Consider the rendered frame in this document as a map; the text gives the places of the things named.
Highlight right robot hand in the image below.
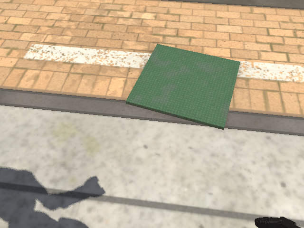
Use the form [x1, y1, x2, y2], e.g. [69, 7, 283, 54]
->
[255, 217, 301, 228]

